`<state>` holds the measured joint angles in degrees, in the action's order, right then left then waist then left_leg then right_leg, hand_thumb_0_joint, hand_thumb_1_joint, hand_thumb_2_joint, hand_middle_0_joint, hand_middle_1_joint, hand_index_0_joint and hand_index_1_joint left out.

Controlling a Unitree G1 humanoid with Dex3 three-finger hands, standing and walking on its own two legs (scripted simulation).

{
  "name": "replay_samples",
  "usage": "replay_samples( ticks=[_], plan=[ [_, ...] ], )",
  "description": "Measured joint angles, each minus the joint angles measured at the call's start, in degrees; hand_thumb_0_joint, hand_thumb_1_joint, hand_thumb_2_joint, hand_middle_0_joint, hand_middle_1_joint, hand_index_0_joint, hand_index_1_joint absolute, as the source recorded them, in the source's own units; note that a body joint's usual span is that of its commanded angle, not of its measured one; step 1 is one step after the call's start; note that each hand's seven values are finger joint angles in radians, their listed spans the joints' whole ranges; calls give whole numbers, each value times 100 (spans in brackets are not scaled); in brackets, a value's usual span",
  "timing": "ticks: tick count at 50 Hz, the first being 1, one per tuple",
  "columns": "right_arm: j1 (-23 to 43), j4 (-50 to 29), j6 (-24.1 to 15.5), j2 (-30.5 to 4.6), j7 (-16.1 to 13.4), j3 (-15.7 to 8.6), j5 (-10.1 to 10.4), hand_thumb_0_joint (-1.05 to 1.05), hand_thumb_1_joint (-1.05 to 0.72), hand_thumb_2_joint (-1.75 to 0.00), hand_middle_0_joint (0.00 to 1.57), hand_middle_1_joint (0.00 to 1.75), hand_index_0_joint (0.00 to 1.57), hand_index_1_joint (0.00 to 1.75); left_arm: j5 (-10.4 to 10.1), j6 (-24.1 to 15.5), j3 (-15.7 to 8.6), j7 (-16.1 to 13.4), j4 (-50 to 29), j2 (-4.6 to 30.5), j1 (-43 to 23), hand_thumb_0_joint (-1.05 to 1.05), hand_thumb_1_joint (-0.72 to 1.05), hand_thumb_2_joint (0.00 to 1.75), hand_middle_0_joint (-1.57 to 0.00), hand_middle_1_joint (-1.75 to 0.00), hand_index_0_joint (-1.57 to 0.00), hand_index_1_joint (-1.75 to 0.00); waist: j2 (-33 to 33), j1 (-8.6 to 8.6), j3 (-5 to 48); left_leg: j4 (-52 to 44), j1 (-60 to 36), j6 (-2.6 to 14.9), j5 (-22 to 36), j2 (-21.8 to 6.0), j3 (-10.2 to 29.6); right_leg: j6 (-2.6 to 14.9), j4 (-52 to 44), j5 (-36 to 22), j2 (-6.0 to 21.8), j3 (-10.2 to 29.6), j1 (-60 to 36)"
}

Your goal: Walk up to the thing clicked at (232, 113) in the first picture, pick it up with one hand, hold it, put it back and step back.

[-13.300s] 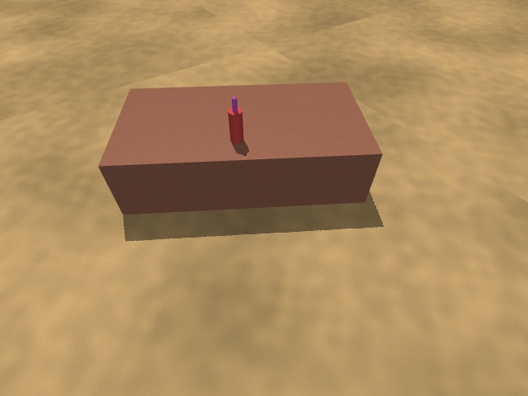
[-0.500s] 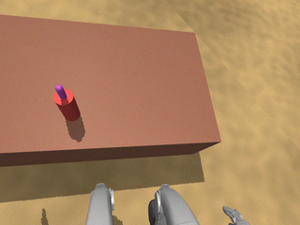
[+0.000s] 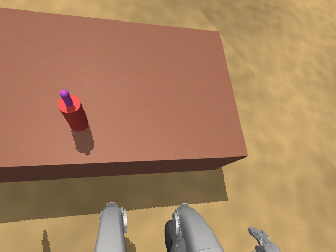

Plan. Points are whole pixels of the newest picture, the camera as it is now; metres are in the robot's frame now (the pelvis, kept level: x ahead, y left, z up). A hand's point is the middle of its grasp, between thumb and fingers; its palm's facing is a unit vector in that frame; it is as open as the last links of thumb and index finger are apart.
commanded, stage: go down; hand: left
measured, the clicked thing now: (72, 110) +0.53 +0.24 -0.21
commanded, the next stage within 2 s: approach in 1.34 s
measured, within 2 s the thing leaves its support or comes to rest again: neither
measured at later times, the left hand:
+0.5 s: hand out of the picture +0.41 +0.44 +0.08, palm faces +0.31 -0.95 +0.01, open 17.5 cm
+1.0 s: hand out of the picture +0.42 +0.44 +0.07, palm faces +0.31 -0.95 +0.01, open 17.5 cm
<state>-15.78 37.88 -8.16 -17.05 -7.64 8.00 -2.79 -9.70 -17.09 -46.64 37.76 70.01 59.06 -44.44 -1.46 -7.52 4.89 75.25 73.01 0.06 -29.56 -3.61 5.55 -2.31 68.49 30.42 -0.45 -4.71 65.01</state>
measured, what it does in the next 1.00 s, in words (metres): stands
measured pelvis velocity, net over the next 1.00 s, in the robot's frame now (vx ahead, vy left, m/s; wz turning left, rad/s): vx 0.00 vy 0.00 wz -0.01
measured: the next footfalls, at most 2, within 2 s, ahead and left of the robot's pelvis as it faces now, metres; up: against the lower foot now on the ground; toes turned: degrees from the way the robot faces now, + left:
none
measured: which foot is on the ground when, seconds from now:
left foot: down 0.00-1.00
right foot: down 0.00-1.00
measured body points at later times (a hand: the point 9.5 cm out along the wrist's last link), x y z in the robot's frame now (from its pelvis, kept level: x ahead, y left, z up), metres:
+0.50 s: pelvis +0.00 +0.00 +0.00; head +0.17 +0.08 +0.41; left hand +0.39 +0.49 +0.08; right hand +0.07 -0.26 -0.09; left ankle +0.04 +0.11 -0.62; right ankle +0.02 -0.16 -0.62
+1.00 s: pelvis +0.00 +0.00 -0.01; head +0.18 +0.07 +0.40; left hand +0.40 +0.49 +0.07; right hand +0.07 -0.27 -0.10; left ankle +0.04 +0.11 -0.62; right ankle +0.02 -0.16 -0.62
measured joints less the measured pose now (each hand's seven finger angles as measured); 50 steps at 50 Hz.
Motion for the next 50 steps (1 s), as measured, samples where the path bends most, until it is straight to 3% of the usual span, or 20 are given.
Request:
replay_samples(
  ticks=[9,16,26,33,40,50],
  plan=[
    [8,86,37,54,26,13,-22,0,-90,-90,20,30,21,30,36,23,-120,-65,-205,-143,-26,-1,-53,6,-5,-5,-4,-5,-15,-17,-5,78,79,9,-24,13,12,-14,65,24,8,-7,65],
    [-38,48,64,78,27,10,-13,0,-90,-90,20,30,21,30,126,116,-89,-167,-99,-18,-51,-1,-53,7,-5,-5,-4,-6,8,-62,45,37,10,17,-10,-1,6,-3,1,-10,-7,-1,-7],
    [-66,1,50,34,50,1,21,0,-90,-90,20,30,21,30,10,16,-22,-135,-46,-42,8,-1,-54,6,-5,-6,-4,-6,16,15,-20,61,53,37,16,8,-23,-27,43,-32,2,31,52],
    [16,41,53,40,31,28,-1,0,-90,-90,20,30,21,30,74,-30,-74,-112,-98,-77,-112,-1,-54,6,-5,-6,-4,-6,-48,-27,-23,145,180,12,10,13,23,-7,135,-8,0,-6,167],
    [42,31,71,30,6,43,-17,0,-90,-90,20,30,21,30,126,10,-149,-109,-22,128,-205,-1,-53,7,-5,-6,-4,-6,-33,-93,-5,197,247,-7,-18,2,53,9,180,20,-17,-29,226],
    [-5,-10,86,28,42,32,25,0,-90,-90,20,30,21,30,23,89,-132,-72,-76,77,-66,-1,-56,7,-5,-6,-4,-6,37,-22,-30,197,261,-3,-34,6,34,-6,201,43,-10,-9,256]
  ],
)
